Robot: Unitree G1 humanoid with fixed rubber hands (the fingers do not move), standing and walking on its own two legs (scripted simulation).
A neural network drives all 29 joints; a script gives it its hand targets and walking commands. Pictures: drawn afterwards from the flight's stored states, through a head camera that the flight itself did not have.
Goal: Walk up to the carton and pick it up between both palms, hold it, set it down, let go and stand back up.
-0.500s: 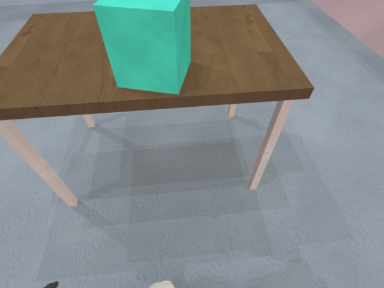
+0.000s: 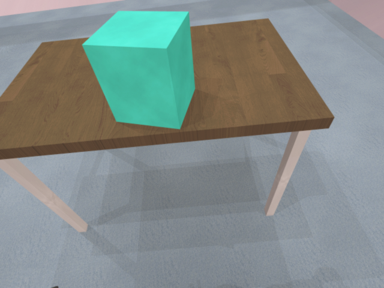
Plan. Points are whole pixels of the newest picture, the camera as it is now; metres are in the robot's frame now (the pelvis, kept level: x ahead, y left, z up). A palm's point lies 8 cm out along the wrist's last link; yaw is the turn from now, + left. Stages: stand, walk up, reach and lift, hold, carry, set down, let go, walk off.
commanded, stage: walk up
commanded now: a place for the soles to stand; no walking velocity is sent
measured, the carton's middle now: (149, 71) +0.67 +0.14 +0.10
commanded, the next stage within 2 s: none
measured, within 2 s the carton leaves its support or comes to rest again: neither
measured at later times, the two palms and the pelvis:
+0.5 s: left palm out of the picture +0.14 +0.43 -0.10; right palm out of the picture +0.13 -0.23 -0.10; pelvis +0.08 +0.10 -0.01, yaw +2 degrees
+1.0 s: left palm (5, 280) +0.16 +0.44 -0.07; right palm (309, 267) +0.19 -0.23 -0.12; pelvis +0.12 +0.09 +0.00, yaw +4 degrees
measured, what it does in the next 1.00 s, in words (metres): walks ahead: left foot, then right foot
